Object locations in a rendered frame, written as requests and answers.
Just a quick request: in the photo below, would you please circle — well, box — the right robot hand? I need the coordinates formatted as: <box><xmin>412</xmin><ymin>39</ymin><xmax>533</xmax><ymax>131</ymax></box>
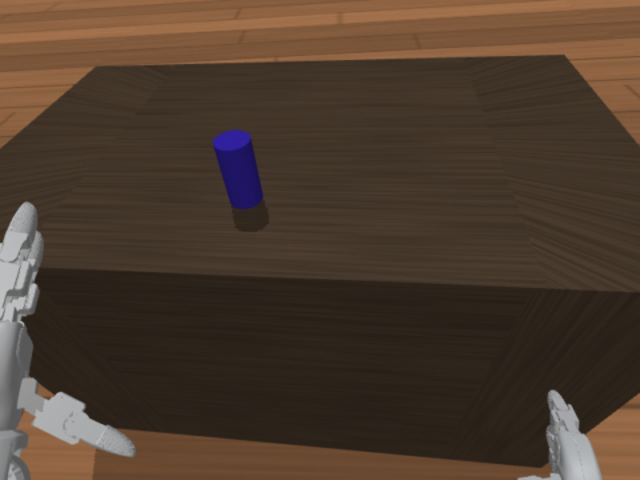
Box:
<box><xmin>517</xmin><ymin>390</ymin><xmax>603</xmax><ymax>480</ymax></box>

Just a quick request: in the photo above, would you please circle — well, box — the can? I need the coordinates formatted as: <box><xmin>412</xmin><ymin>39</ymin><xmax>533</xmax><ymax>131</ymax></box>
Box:
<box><xmin>213</xmin><ymin>130</ymin><xmax>263</xmax><ymax>209</ymax></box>

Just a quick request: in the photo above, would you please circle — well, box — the left robot hand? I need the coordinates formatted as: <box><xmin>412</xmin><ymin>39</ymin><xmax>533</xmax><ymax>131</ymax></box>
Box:
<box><xmin>0</xmin><ymin>202</ymin><xmax>136</xmax><ymax>457</ymax></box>

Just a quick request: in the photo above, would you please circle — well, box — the left robot arm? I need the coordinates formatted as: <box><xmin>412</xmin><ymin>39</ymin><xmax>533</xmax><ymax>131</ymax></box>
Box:
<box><xmin>0</xmin><ymin>429</ymin><xmax>31</xmax><ymax>480</ymax></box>

